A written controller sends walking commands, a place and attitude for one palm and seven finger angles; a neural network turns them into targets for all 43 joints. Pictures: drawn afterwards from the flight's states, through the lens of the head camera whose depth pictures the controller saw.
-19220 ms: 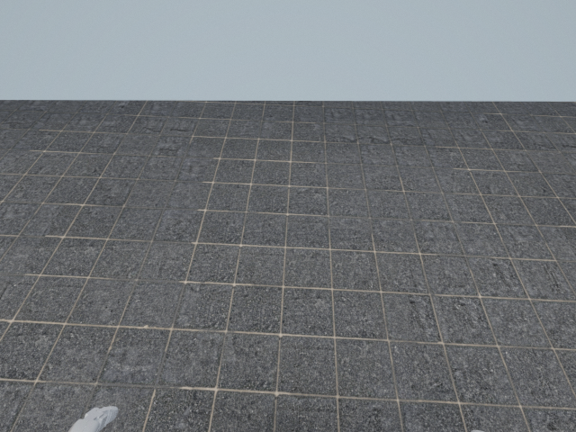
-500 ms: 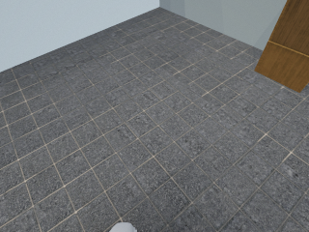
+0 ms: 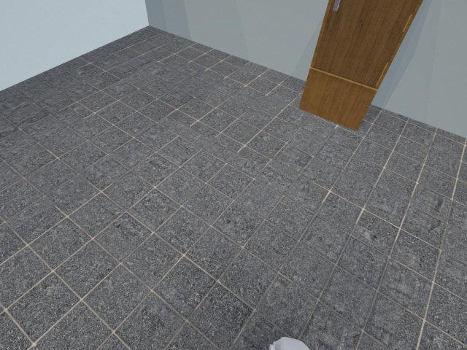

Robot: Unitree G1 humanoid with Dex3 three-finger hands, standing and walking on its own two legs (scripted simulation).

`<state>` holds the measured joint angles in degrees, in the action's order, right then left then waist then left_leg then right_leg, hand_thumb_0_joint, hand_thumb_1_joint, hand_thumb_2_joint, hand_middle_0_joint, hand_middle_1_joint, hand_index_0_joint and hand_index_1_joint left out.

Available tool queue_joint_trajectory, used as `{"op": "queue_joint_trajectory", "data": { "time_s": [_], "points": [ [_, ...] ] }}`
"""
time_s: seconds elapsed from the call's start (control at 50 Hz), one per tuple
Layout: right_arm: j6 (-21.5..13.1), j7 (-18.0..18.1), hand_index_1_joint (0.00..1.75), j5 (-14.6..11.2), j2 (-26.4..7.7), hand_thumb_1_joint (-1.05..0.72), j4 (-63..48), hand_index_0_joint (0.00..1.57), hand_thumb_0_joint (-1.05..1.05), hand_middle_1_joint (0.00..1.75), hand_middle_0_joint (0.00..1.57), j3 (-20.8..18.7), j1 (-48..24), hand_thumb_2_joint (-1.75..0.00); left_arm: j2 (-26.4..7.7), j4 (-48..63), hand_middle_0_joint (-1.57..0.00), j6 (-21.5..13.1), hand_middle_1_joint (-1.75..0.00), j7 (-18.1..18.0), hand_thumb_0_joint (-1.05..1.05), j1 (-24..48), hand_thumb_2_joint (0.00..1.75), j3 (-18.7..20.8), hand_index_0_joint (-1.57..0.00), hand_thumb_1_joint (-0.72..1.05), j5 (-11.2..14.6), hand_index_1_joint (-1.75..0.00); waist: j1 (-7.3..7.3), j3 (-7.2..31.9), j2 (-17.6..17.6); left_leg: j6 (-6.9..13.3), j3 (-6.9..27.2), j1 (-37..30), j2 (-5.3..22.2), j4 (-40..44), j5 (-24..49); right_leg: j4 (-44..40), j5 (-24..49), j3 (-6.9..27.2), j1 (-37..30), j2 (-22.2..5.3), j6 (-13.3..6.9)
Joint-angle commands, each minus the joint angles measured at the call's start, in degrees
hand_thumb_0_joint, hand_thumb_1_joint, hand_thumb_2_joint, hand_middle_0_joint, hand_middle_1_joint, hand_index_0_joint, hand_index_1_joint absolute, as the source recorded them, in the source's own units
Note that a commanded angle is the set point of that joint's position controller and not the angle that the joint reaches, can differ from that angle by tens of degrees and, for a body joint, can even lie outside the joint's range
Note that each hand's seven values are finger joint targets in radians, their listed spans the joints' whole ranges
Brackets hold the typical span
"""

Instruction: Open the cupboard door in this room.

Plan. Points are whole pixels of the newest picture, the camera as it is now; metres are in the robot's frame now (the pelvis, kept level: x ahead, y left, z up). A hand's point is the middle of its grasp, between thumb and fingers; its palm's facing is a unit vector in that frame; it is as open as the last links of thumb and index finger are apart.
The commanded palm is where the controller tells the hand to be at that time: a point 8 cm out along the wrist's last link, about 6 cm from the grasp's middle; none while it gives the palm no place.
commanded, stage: turn or walk to find it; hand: left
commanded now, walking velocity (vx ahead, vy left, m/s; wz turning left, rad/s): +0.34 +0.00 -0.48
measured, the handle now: out of the picture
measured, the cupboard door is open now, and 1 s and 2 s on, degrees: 0 0 0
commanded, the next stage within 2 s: stand and wait in 1.24 s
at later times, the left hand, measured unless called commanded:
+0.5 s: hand (206, 282) +0.28 +0.07 -0.15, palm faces -0.15 -0.95 -0.27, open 7.1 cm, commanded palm none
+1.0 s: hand (217, 233) +0.42 +0.06 -0.18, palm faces -0.18 -0.97 -0.17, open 7.4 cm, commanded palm none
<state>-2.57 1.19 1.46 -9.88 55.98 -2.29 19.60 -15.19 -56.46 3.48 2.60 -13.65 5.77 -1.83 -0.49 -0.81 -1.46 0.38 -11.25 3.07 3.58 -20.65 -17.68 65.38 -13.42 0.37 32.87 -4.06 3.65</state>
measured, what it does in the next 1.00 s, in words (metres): walks ahead: right foot, then left foot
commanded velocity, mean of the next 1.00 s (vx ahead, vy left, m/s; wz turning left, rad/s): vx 0.37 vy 0.00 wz -0.16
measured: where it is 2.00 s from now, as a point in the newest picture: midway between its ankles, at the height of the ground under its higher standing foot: (280, 266)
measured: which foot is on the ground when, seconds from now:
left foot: down 0.00-0.24, up 0.26-0.78, down 0.80-1.00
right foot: up 0.00-0.20, down 0.22-0.80, up 0.82-1.00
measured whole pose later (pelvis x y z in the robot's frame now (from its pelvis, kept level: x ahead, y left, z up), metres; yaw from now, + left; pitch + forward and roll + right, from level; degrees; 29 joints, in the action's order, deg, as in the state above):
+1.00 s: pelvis +0.40 -0.11 -0.01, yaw -14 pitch -2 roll +1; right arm -4.6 0.7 1.5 -9.5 59.5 -3.0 14.3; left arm -9.1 -64.2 -1.0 0.5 -17.9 2.8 -1.2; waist -0.9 -3.7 -1.3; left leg 1.5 -11.8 10.6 2.6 -27.8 -14.8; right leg 69.2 -18.8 -2.0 28.7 -5.4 -0.5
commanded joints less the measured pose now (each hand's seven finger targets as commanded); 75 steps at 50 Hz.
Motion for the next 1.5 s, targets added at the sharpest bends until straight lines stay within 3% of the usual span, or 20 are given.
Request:
{"op": "queue_joint_trajectory", "data": {
  "time_s": [0.0, 0.12, 0.18, 0.22, 0.24, 0.3, 0.38, 0.66, 0.74, 0.78, 0.8, 0.86, 0.94, 1.16, 1.2, 1.22, 1.24, 1.26, 1.36, 1.48],
  "points": [
    [-1.4, 0.6, 0.3, 0.1, -8.9, -0.9, -0.1, 0.2, 0.0, 0.3, 0.2, -2.2, 8.3, -0.9, 0.3, 8.0, -0.2, -2.4, -0.3, 0.9, 0.0, 12.5, 0.9, -1.3, -0.2, 0.9, 0.0, -0.3, 4.23, -6.7, 9.0, 7.0, 9.9, -7.3, 16.9, 8.8, 12.6, -7.1, -0.9, -2.9, 13.9, -2.6, 0.0],
    [-1.2, 0.0, 0.3, 0.7, -10.3, -0.9, 2.1, 0.2, 0.0, 0.3, 0.2, -2.8, 8.3, -0.9, 1.8, 8.5, -0.2, -3.7, -0.3, 0.9, 0.0, 15.6, 0.9, -2.3, -0.2, 0.9, 0.4, -0.3, 4.06, -5.3, 11.7, 5.1, 2.4, -5.2, 16.9, 3.3, 25.5, -25.2, -4.3, -8.6, 0.6, 0.0, -3.5],
    [-1.3, -0.4, 0.3, -0.2, -11.3, -0.9, 2.0, 0.2, 0.0, 0.3, 0.2, -2.7, 5.7, -0.9, -2.1, 2.4, -0.2, -5.2, -0.3, 0.0, 0.0, -2.9, 0.9, -1.1, -0.2, 0.9, 0.2, -0.3, -5.37, 4.6, 5.8, 1.1, -3.8, 2.7, 13.0, -18.9, 41.2, -35.5, 2.8, -11.4, -28.0, 5.1, -6.5],
    [-1.2, -1.0, 0.3, -1.3, -5.5, -0.9, -1.3, 0.2, 0.0, 0.3, 0.2, -1.3, 4.6, -0.9, -14.2, -2.7, -0.2, -6.2, -0.3, -1.9, 0.0, -18.1, 0.9, 1.7, -0.2, 0.9, 0.8, -0.3, -9.8, 17.1, -16.0, -3.9, -0.2, 32.5, 0.3, -50.9, -16.6, -42.1, 9.2, 26.6, -55.0, -19.9, -15.3],
    [-0.7, -0.7, 0.3, -1.6, -7.0, -0.9, -2.6, 0.2, 0.0, 0.3, 0.2, -1.4, 1.1, -0.9, -15.1, -2.0, -0.2, -5.7, -0.3, -2.6, 0.0, -14.5, 0.9, 2.0, -0.2, 0.9, 1.8, -0.3, -8.42, 15.1, -11.4, -2.4, 7.6, 35.1, 2.1, -57.8, -15.5, -46.5, 8.2, 30.3, -50.3, -22.2, -17.4],
    [-0.2, -1.0, 0.3, -0.4, -6.0, -0.9, -0.7, 0.2, 0.0, 0.3, 0.2, -1.8, -2.0, -0.9, -7.3, 0.7, -0.2, -6.3, -0.3, -2.6, 0.0, -2.2, 0.9, -0.6, -0.2, 0.9, 1.9, -0.3, -2.97, 0.8, 0.0, -2.3, 10.6, 33.7, 7.2, -55.8, -1.3, -48.4, 7.1, 16.2, -29.6, -15.5, -13.1],
    [2.0, -1.4, 0.3, 0.3, -3.2, -0.9, 2.3, 0.2, 0.0, 0.3, 0.2, -1.6, 5.3, -0.9, -3.1, 0.3, -0.2, -7.6, -0.3, -2.8, 0.0, 2.2, 0.9, -2.0, -0.2, 0.9, 1.1, -0.3, 2.85, -2.8, -4.7, -3.8, 8.5, 26.4, 6.7, -47.3, 3.9, -52.9, 6.5, 4.2, -16.1, -9.5, -10.9],
    [-0.2, -3.2, 0.3, 0.0, -3.5, -0.9, -5.4, 0.2, 0.0, 0.3, 0.2, -0.8, -18.6, -0.9, -3.1, -5.7, -0.2, -8.6, -0.3, -3.7, 0.0, -11.4, 0.9, -2.5, -0.2, 0.9, 0.7, -0.3, -3.37, -6.4, -3.5, -2.3, 5.5, 33.0, 3.5, -18.8, 6.9, -50.2, 25.9, 6.3, -35.3, -10.7, -13.3],
    [-1.0, -2.2, 0.3, 0.3, -5.4, -0.9, -1.7, 0.2, 0.0, 0.3, 0.2, -1.4, -7.8, -0.9, -3.8, -6.3, -0.2, -8.5, -0.3, -3.8, 0.0, -10.1, 0.9, -2.5, -0.2, 0.9, 0.9, -0.3, 2.84, -0.4, -2.6, 0.2, 1.4, 12.6, -1.7, -10.2, 7.0, -34.5, 42.9, 1.6, -31.9, -7.6, -10.7],
    [-1.7, -1.1, 0.3, 1.5, -14.7, -0.9, 3.3, 0.2, 0.0, 0.3, 0.2, -3.7, 9.8, -0.9, -0.2, -5.0, -0.2, -8.7, -0.3, -3.2, 0.0, -11.2, 0.9, -2.8, -0.2, 0.9, 1.8, -0.3, 8.97, 13.4, 14.4, 7.1, 23.4, -18.9, 16.2, -7.1, 16.8, -6.5, 12.4, -5.4, -8.6, 1.9, -5.7],
    [-1.2, -0.9, 0.3, 0.6, -16.8, -0.9, 4.6, 0.2, 0.0, 0.3, 0.2, -3.9, 13.9, -0.9, 0.6, -3.5, -0.2, -9.2, -0.3, -2.9, 0.0, -9.8, 0.9, -3.5, -0.2, 0.9, 1.8, -0.3, 9.11, 15.1, 18.9, 11.7, 34.7, -22.9, 24.8, -1.5, 24.3, 7.0, -17.8, -2.6, 0.2, 5.5, -5.6],
    [-1.5, -0.7, 0.3, -0.1, -8.8, -0.9, 2.3, 0.2, 0.0, 0.3, 0.2, -2.2, 2.3, -0.9, 0.3, -3.6, -0.2, -8.0, -0.3, -2.3, 0.0, -2.5, 0.9, -2.7, -0.2, 0.9, 1.1, -0.3, 5.0, 0.8, 4.7, 9.2, 24.0, -2.8, 20.8, 4.5, 12.4, 10.3, -9.2, 0.7, 3.6, -2.1, -5.2],
    [-2.4, -0.4, 0.3, -0.2, -5.1, -0.9, 3.0, 0.2, 0.0, 0.3, 0.2, -1.0, 0.0, -0.9, 5.2, -4.0, -0.2, -5.2, -0.3, -1.8, 0.0, -5.8, 0.9, -2.7, -0.2, 0.9, 0.2, -0.3, 0.23, -3.7, 7.1, 6.5, 12.1, 10.5, 14.9, 9.0, 11.2, 4.7, -3.1, -1.0, -1.4, -3.6, -3.7],
    [-1.6, -0.7, 0.3, 0.3, -7.7, -0.9, 5.4, 0.2, 0.0, 0.3, 0.2, -2.8, 4.1, -0.9, 3.1, 1.8, -0.2, -5.4, -0.3, -0.9, 0.0, 5.7, 0.9, -2.1, -0.2, 0.9, 0.5, -0.3, 1.03, -5.6, 6.3, 6.6, 7.6, 7.0, 14.2, 5.9, 10.2, -27.7, 2.3, -7.8, -9.0, -2.6, -2.4],
    [-1.2, -0.7, 0.3, 0.1, -8.0, -0.9, 5.4, 0.2, 0.0, 0.3, 0.2, -2.7, 3.1, -0.9, 1.1, -0.6, -0.2, -6.0, -0.3, -1.1, 0.0, -2.4, 0.9, -1.4, -0.2, 0.9, 0.3, -0.3, -3.27, -1.9, 2.8, 4.2, 4.9, 9.2, 11.8, -4.3, 14.7, -33.0, 4.1, -9.3, -21.2, -0.7, -3.0],
    [-1.1, -1.0, 0.3, -0.1, -6.6, -0.9, 5.7, 0.2, 0.0, 0.3, 0.2, -2.6, 3.7, -0.9, -2.2, -3.5, -0.2, -6.9, -0.3, -1.5, 0.0, -10.9, 0.9, -0.7, -0.2, 0.9, 0.0, -0.3, -6.82, 3.3, -3.2, 2.1, 2.8, 12.8, 7.9, -18.0, 13.7, -36.7, 3.2, -6.7, -32.9, -1.9, -3.8],
    [-1.2, -1.4, 0.3, -0.7, -2.5, -0.9, 4.7, 0.2, 0.0, 0.3, 0.2, -1.6, 5.4, -0.9, -8.8, -5.7, -0.2, -7.7, -0.3, -2.4, 0.0, -18.2, 0.9, 0.8, -0.2, 0.9, -0.4, -0.3, -8.51, 9.3, -19.8, -0.3, -0.2, 25.2, 1.1, -36.7, -7.5, -42.6, 4.6, 13.5, -43.2, -17.4, -7.7],
    [-0.4, -1.3, 0.3, -1.0, -3.2, -0.9, 2.3, 0.2, 0.0, 0.3, 0.2, -1.3, 3.8, -0.9, -11.0, -5.9, -0.2, -7.6, -0.3, -3.0, 0.0, -18.6, 0.9, 0.5, -0.2, 0.9, 0.9, -0.3, -6.88, 9.3, -18.9, -0.7, 6.1, 30.4, -1.1, -46.8, -17.5, -48.1, 12.4, 24.4, -42.2, -23.9, -11.2],
    [1.1, -1.0, 0.3, -0.4, -0.5, -0.9, 4.9, 0.2, 0.0, 0.3, 0.2, -1.1, 1.5, -0.9, -1.4, -2.5, -0.2, -8.1, -0.3, -3.8, 0.0, -1.5, 0.9, -2.3, -0.2, 0.9, 1.0, -0.3, 0.08, 0.1, -1.4, -1.7, 10.9, 24.7, 4.5, -46.9, -2.8, -48.4, 24.5, 3.6, -21.2, -16.4, -10.4],
    [2.8, -0.9, 0.3, -0.5, 0.9, -0.9, 5.0, 0.2, 0.0, 0.3, 0.2, 0.0, 1.8, -0.9, 1.2, -2.9, -0.2, -7.7, -0.3, -4.0, 0.0, 0.5, 0.9, -3.8, -0.2, 0.9, 0.9, -0.3, 2.1, -0.3, -6.7, -3.9, 7.6, 17.8, 3.3, -29.6, 2.0, -50.4, 25.1, -4.4, -17.0, -11.7, -10.6]
  ]
}}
